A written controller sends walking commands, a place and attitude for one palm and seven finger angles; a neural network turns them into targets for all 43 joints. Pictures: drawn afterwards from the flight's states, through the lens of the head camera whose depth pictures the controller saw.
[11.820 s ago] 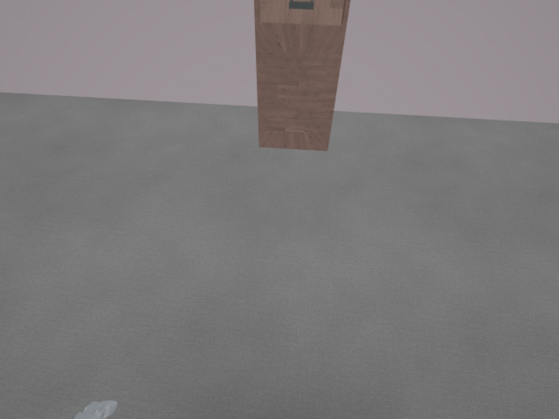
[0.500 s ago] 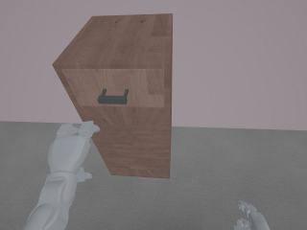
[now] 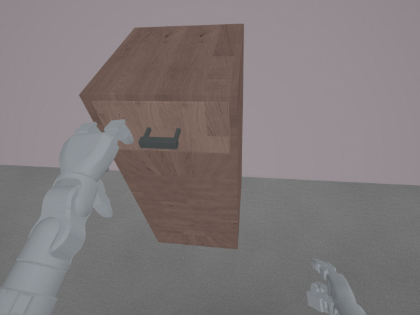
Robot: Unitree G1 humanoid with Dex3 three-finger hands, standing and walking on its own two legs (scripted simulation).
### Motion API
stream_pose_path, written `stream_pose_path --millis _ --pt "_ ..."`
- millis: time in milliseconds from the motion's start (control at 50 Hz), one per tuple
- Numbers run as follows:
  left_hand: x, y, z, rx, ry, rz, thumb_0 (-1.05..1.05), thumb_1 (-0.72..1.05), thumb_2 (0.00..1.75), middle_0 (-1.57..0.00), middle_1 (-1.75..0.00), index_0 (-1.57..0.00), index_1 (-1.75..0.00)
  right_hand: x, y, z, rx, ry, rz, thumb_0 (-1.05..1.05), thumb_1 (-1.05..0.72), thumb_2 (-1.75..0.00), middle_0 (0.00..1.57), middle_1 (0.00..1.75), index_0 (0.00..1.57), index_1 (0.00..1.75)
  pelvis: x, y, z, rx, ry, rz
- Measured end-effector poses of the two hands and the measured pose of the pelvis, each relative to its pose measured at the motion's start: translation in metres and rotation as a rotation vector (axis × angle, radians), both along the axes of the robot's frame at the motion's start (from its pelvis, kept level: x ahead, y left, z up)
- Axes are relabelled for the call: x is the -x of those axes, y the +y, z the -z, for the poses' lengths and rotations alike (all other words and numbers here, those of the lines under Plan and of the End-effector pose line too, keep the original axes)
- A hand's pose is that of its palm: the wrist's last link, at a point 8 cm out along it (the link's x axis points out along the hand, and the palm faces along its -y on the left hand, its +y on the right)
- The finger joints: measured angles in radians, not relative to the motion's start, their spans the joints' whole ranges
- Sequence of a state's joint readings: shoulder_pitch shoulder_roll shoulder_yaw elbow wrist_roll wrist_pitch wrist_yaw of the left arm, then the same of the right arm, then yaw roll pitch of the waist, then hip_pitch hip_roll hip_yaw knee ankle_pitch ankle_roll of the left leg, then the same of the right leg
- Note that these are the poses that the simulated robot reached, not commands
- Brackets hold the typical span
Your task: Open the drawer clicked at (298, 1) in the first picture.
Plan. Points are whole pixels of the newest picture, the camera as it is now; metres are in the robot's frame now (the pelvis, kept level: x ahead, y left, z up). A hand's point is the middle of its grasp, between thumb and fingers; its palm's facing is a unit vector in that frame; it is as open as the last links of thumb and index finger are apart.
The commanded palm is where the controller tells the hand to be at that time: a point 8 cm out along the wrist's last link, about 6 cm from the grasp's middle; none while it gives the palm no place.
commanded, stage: raise the hand with hooked fingers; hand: left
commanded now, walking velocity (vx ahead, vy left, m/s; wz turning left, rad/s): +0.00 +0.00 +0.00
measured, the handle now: (160, 137) +0.53 +0.23 +0.01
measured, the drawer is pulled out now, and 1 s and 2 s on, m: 0.00 0.00 0.00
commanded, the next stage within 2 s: move the hooked fingers above the handle in 0.32 s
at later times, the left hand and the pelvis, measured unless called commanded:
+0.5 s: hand (106, 176) +0.31 +0.25 +0.12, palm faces +0.06 -0.06 -1.00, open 13.9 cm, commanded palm +0.29 +0.25 +0.18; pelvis -0.01 +0.01 +0.00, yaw +0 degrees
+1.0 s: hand (129, 164) +0.37 +0.23 +0.09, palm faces -0.02 -0.05 -1.00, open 13.9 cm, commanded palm +0.35 +0.24 +0.16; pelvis +0.00 +0.00 +0.00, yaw +0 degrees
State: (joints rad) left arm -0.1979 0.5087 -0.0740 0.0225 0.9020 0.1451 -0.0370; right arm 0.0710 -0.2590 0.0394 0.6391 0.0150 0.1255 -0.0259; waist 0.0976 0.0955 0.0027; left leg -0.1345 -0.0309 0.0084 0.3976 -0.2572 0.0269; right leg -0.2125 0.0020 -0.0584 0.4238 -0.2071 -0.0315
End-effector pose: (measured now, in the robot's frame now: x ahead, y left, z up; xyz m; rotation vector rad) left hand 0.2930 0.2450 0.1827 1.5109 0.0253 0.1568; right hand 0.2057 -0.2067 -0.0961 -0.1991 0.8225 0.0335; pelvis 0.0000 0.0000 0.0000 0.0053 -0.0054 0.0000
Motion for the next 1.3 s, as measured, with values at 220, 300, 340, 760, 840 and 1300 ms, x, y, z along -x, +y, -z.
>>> stream_pose_path --millis 220,300,340,760,840,1300 --pt "0.005 -0.010 0.021 0.033 0.053 0.100 0.00 -0.49 0.30 -0.31 -1.20 -0.32 -1.20 0.025 -0.016 0.009 0.027 0.065 0.037 0.01 -0.91 -0.90 0.20 0.30 0.20 0.30 0.000 0.004 0.000 -0.001 0.021 0.011" --pt "0.009 -0.005 0.014 0.022 -0.013 0.096 0.00 -0.49 0.30 -0.32 -1.20 -0.32 -1.20 0.029 -0.015 0.011 0.028 0.079 0.035 0.01 -0.91 -0.90 0.19 0.30 0.20 0.30 0.001 0.004 0.000 -0.001 0.023 0.007" --pt "0.009 -0.001 0.010 0.017 -0.037 0.072 0.00 -0.49 0.30 -0.32 -1.20 -0.32 -1.20 0.029 -0.013 0.012 0.022 0.081 0.034 0.01 -0.91 -0.90 0.19 0.30 0.20 0.30 0.002 0.005 0.000 -0.001 0.024 0.005" --pt "-0.027 -0.012 0.021 -0.004 0.014 0.109 0.00 -0.50 0.30 -0.32 -1.20 -0.32 -1.20 0.030 -0.004 0.010 0.012 0.065 0.049 0.01 -0.91 -0.90 0.20 0.30 0.20 0.30 0.007 0.005 0.000 -0.003 0.040 0.000" --pt "-0.039 -0.004 0.020 -0.010 0.020 0.056 0.00 -0.49 0.30 -0.32 -1.20 -0.32 -1.20 0.040 -0.012 0.016 0.017 0.103 0.074 0.01 -0.91 -0.90 0.20 0.30 0.20 0.30 0.005 0.005 0.001 -0.003 0.053 0.004" --pt "-0.087 -0.003 0.037 -0.027 0.054 0.025 0.00 -0.49 0.30 -0.32 -1.20 -0.32 -1.20 0.064 -0.036 0.029 0.041 0.191 0.167 0.01 -0.91 -0.90 0.20 0.30 0.20 0.30 -0.009 0.001 0.005 -0.003 0.121 0.014"
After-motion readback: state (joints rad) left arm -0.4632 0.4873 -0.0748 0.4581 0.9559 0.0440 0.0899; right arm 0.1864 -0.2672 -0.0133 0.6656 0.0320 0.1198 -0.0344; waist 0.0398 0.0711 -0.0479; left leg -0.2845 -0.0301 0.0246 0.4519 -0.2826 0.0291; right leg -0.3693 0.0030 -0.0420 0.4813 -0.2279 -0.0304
